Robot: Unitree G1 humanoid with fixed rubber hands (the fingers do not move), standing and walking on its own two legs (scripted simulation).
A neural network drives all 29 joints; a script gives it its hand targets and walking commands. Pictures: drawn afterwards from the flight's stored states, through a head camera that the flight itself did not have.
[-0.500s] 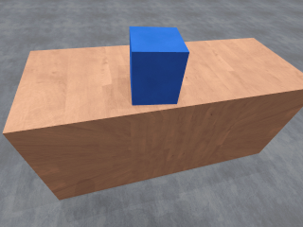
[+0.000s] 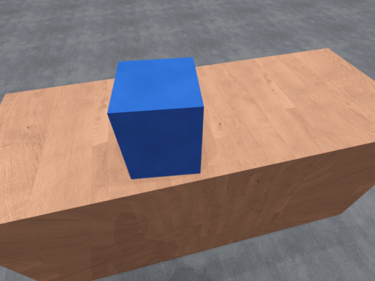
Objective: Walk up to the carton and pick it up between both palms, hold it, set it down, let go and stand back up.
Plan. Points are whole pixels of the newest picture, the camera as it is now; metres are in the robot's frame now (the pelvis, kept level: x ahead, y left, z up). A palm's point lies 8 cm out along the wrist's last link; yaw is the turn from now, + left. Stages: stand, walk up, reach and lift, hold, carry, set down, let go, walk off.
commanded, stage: walk up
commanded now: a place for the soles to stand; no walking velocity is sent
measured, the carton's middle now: (161, 119) +0.53 +0.08 +0.04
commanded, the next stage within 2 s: none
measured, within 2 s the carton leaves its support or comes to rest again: neither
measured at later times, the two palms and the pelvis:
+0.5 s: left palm out of the picture +0.09 +0.26 -0.14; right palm out of the picture +0.15 -0.22 -0.13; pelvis +0.06 +0.02 +0.00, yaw +0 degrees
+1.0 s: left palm out of the picture +0.03 +0.27 -0.14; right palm out of the picture +0.08 -0.23 -0.13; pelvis +0.06 +0.02 +0.00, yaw +3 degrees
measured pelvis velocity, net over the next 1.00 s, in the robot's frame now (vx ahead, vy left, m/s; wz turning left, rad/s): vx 0.06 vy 0.02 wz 0.05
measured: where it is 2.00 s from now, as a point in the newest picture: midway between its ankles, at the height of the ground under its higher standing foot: outside the picture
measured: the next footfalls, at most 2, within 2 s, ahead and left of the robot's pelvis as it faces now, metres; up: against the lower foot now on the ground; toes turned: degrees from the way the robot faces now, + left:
left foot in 0.20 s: +0.16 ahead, +0.11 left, +0.00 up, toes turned +10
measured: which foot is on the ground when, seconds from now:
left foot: up 0.00-0.18, down 0.20-1.00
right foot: down 0.00-1.00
